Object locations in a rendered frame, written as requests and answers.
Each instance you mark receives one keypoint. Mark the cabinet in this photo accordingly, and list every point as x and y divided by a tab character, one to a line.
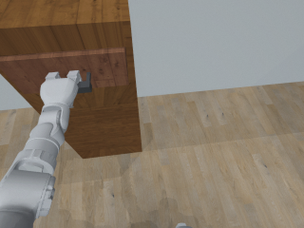
105	121

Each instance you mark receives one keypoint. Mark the drawer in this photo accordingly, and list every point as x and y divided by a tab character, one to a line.
107	66

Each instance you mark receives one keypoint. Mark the left robot hand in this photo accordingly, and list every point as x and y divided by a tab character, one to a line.
60	90

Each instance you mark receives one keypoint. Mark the robot left forearm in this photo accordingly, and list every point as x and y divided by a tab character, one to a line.
43	145

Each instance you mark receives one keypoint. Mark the left robot upper arm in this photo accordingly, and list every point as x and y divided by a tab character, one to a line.
25	196

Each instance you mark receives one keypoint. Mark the handle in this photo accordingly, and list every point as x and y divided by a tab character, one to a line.
85	86

